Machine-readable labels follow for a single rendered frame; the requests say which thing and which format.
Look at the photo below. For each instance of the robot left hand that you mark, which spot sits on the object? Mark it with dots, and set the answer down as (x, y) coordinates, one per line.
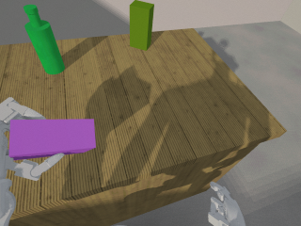
(12, 110)

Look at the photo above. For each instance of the sponge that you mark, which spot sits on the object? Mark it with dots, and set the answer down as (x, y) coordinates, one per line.
(43, 138)

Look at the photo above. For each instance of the robot left forearm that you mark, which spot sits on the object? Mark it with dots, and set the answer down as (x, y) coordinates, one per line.
(7, 202)

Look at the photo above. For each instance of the table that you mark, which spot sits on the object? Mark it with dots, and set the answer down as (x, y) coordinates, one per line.
(168, 121)

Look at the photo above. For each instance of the robot right hand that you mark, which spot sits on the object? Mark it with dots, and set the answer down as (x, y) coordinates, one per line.
(229, 212)

